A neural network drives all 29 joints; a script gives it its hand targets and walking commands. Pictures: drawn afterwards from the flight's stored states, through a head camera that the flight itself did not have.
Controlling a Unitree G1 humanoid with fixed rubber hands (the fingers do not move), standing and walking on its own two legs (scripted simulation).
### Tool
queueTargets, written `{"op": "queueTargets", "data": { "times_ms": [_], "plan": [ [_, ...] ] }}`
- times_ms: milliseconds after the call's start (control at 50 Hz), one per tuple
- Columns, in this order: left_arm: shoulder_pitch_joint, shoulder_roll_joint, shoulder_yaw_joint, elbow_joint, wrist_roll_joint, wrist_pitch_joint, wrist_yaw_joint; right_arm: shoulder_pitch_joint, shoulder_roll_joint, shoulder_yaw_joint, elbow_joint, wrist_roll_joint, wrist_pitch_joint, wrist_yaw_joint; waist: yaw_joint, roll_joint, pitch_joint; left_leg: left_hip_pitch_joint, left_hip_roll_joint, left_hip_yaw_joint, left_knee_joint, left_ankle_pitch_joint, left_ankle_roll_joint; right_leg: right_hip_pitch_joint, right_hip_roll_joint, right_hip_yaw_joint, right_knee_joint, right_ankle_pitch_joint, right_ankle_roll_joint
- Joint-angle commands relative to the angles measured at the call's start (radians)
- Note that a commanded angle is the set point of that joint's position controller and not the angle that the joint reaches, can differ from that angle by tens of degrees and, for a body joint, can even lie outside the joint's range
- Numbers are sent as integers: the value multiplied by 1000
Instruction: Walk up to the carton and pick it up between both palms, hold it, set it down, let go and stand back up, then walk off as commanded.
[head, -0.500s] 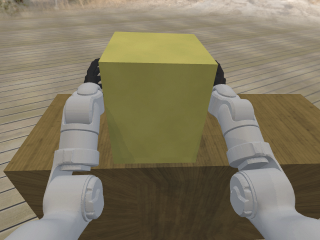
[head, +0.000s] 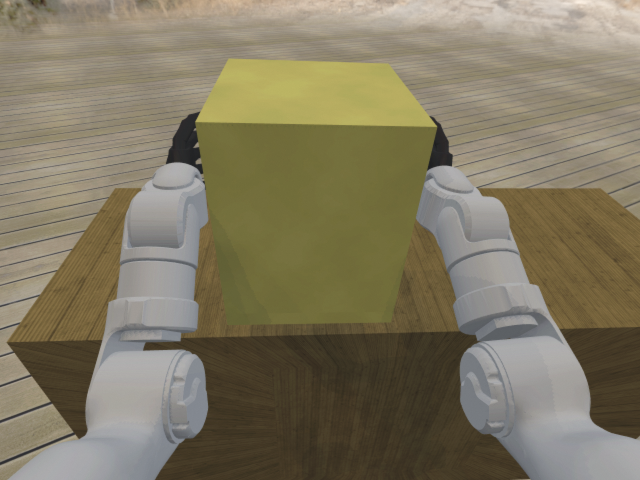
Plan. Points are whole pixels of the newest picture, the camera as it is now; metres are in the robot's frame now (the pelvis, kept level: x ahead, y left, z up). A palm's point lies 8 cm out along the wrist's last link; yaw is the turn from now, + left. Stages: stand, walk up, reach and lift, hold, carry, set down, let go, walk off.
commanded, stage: hold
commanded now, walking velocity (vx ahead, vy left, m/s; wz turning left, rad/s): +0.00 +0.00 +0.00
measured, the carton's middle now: (310, 190) +0.40 +0.02 +0.23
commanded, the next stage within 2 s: set down in 0.12 s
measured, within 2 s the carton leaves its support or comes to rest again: neither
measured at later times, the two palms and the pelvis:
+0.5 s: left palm (193, 192) +0.41 +0.17 +0.22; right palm (425, 187) +0.41 -0.12 +0.24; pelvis +0.00 +0.00 +0.00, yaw +0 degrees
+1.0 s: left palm (210, 187) +0.45 +0.16 +0.20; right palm (421, 182) +0.45 -0.13 +0.22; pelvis +0.03 -0.01 +0.01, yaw +0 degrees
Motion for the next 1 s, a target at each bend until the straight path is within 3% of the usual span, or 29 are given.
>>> {"op": "queueTargets", "data": {
  "times_ms": [0,20,60,80,100,120,140,180,220,260,300,320,340,360,380,400,420,500,560,580,620,660,700,740,780,860,940,980],
  "plan": [
    [-974,-711,-409,-204,-144,-92,-134,-979,648,380,-285,222,-50,132,-19,84,-558,466,4,-100,5,-65,-5,-42,8,32,-235,-14,65],
    [-1025,-724,-451,-281,-179,-107,-127,-1000,665,393,-320,233,-58,131,-27,117,-629,493,9,-101,11,-39,-15,-28,17,30,-226,36,62],
    [-1024,-753,-483,-241,-192,-102,-115,-1052,652,398,-363,246,-64,134,-28,146,-648,503,8,-104,16,-48,-28,-46,23,22,-231,20,63],
    [-1055,-754,-487,-270,-204,-114,-110,-1069,693,422,-368,246,-65,135,-11,135,-673,502,3,-101,23,-33,-20,-49,20,25,-232,23,66],
    [-1002,-748,-474,-225,-191,-101,-112,-1070,683,423,-368,247,-61,133,-5,113,-626,491,6,-102,14,-47,-13,-56,18,22,-238,12,70],
    [-916,-753,-447,-249,-191,-105,-136,-1015,642,384,-427,236,-63,116,-20,86,-640,581,-11,-88,19,27,-20,45,-2,44,-247,72,83],
    [-917,-750,-449,-280,-195,-103,-138,-968,619,367,-418,231,-59,111,-37,87,-655,608,-8,-93,22,50,-26,51,13,31,-239,117,82],
    [-938,-703,-386,-233,-153,-123,-156,-974,625,345,-348,187,-80,106,-10,96,-570,580,-13,-78,0,4,-20,29,-1,29,-256,63,86],
    [-909,-630,-244,-37,-51,-147,-186,-1003,603,259,-216,99,-110,118,17,11,-445,525,-17,-69,-35,-113,17,-1,-30,30,-294,-83,90],
    [-901,-575,-129,83,14,-199,-228,-964,597,142,-138,-15,-176,128,26,-41,-361,488,-29,-41,-62,-163,48,12,-36,5,-302,-165,89],
    [-914,-550,-86,147,55,-255,-257,-928,574,68,-88,-85,-243,141,9,-43,-330,541,-32,-35,-59,-182,48,-10,-54,0,-318,-221,82],
    [-921,-558,-74,147,69,-284,-264,-903,573,62,-60,-99,-276,151,22,-48,-338,592,-37,-28,-47,-169,43,-42,-52,-13,-313,-220,71],
    [-972,-582,-115,120,55,-311,-259,-949,601,64,-76,-111,-308,158,25,-9,-386,573,-20,-23,-71,-186,39,12,-23,-39,-282,-154,82],
    [-1028,-594,-144,103,41,-342,-251,-971,624,73,-63,-105,-333,167,32,48,-408,560,-12,-18,-86,-208,34,32,-10,-46,-267,-129,82],
    [-1036,-617,-180,109,23,-362,-246,-1003,634,68,-88,-116,-360,171,22,67,-437,551,-9,-18,-84,-201,27,45,-9,-52,-261,-109,84],
    [-1083,-634,-231,95,-11,-392,-233,-1040,647,89,-103,-110,-386,175,27,75,-475,557,-6,-17,-75,-190,23,33,-8,-52,-258,-107,79],
    [-1145,-663,-299,95,-53,-411,-222,-1088,667,92,-115,-114,-409,176,8,72,-537,563,-5,-24,-59,-190,20,30,-9,-52,-249,-101,77],
    [-1132,-669,-327,136,-72,-448,-194,-1038,659,109,-66,-122,-424,175,20,65,-551,590,-8,-16,-48,-143,23,12,-8,-43,-266,-70,77],
    [-1076,-639,-279,194,-37,-456,-188,-960,634,81,6,-133,-424,176,14,62,-507,585,-6,-13,-62,-170,18,3,-1,-47,-277,-101,76],
    [-1038,-631,-250,194,-8,-452,-190,-940,613,58,1,-150,-423,177,21,73,-497,593,-7,-8,-65,-166,14,2,0,-49,-280,-100,77],
    [-1001,-603,-210,197,14,-454,-191,-917,630,78,36,-150,-422,184,49,41,-446,577,-11,-2,-76,-139,20,24,-1,-42,-279,-70,88],
    [-952,-579,-183,219,24,-456,-200,-894,633,101,28,-145,-421,177,57,21,-435,591,-11,5,-76,-114,28,44,-6,-33,-287,-37,97],
    [-996,-606,-254,139,-16,-475,-194,-931,665,154,-29,-107,-439,174,60,46,-543,635,-9,-5,-49,-11,12,63,-2,-37,-271,53,103],
    [-1009,-655,-318,77,-58,-490,-183,-967,685,208,-93,-68,-457,167,42,54,-637,685,-8,-17,-13,103,-2,71,8,-43,-255,160,104],
    [-1023,-669,-342,45,-70,-502,-173,-939,709,240,-94,-56,-460,160,43,69,-722,695,-9,-23,15,180,-11,90,3,-32,-241,261,106],
    [-885,-610,-255,112,0,-479,-186,-798,657,229,-7,-73,-434,156,40,50,-584,709,-11,-19,-1,171,-8,119,1,-24,-248,292,113],
    [-793,-556,-186,219,42,-471,-216,-794,626,208,-23,-101,-431,153,45,-5,-511,621,-18,-9,-26,108,8,180,-17,-3,-236,354,131],
    [-803,-544,-160,206,61,-475,-225,-773,632,193,4,-119,-427,151,47,-3,-527,591,-21,-7,-35,103,11,231,-27,8,-219,407,140]
  ]
}}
